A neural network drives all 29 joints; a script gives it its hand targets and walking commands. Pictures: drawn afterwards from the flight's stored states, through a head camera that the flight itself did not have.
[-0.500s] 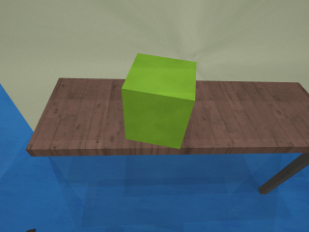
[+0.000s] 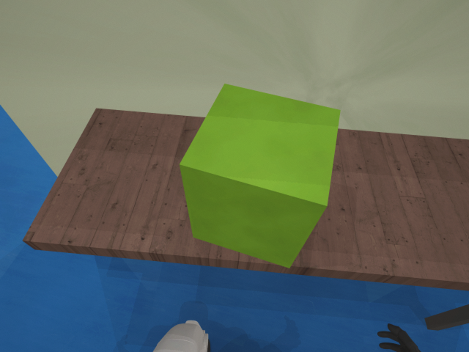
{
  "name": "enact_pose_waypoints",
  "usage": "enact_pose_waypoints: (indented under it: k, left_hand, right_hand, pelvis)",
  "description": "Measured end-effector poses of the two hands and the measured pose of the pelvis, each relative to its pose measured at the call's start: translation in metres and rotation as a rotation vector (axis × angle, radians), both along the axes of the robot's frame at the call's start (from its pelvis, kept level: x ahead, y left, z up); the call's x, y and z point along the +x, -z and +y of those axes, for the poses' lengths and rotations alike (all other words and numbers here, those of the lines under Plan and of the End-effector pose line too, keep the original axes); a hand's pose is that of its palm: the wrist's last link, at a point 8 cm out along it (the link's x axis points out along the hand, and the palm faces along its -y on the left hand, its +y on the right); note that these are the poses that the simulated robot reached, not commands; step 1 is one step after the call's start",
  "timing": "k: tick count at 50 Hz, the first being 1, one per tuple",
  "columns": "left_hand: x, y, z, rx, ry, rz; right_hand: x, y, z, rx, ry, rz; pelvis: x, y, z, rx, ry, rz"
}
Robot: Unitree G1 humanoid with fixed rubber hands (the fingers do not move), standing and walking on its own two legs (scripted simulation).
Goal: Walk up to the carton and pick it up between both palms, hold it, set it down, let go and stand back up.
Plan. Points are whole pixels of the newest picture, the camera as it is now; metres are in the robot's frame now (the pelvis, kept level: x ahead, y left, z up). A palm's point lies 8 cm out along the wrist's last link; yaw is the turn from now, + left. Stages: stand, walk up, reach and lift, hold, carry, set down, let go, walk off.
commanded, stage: walk up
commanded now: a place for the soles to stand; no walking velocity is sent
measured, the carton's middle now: (258, 180) +0.41 -0.02 +0.02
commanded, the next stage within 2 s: none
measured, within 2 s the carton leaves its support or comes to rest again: neither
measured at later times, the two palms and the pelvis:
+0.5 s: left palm (42, 321) +0.16 +0.35 -0.10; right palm out of the picture +0.16 -0.32 -0.11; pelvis +0.04 +0.01 -0.01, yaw -2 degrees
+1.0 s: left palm (62, 315) +0.17 +0.33 -0.12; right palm out of the picture +0.09 -0.33 -0.11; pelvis +0.01 +0.01 -0.01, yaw -4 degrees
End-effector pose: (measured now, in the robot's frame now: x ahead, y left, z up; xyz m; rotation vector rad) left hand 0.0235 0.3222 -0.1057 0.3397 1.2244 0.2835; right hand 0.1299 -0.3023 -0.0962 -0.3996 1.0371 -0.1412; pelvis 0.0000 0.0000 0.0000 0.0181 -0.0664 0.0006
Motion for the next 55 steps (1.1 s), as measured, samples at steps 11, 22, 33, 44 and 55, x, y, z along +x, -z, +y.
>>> enact_pose_waypoints:
  k: [11, 22, 33, 44, 55]
  left_hand:
    - [0.079, 0.011, -0.024, 0.017, 0.118, -0.043]
    - [0.117, -0.006, 0.025, 0.131, 0.11, -0.099]
    - [0.16, 0.003, 0.001, 0.054, 0.179, -0.161]
    - [0.16, 0.01, 0.014, 0.027, 0.15, -0.162]
    - [0.121, 0.004, -0.006, 0.022, 0.176, -0.113]
  right_hand:
    - [0.026, 0.017, -0.014, 0.013, 0.063, 0.006]
    - [0.04, 0.019, -0.018, -0.022, 0.114, -0.002]
    - [0.018, 0.018, -0.02, -0.026, 0.17, 0.022]
    - [-0.024, 0.01, -0.009, -0.07, 0.172, 0.081]
    - [-0.04, 0.012, -0.028, -0.062, 0.192, 0.075]
  pelvis:
    - [0.011, 0.009, -0.013, -0.049, 0.033, 0.007]
    - [0.035, 0.017, 0.005, 0.012, 0.043, 0.023]
    - [0.039, 0.017, 0.004, -0.038, 0.039, 0.005]
    - [0.025, 0.015, 0.018, -0.023, 0.042, -0.005]
    - [0.002, 0.01, 0.004, -0.032, 0.047, -0.017]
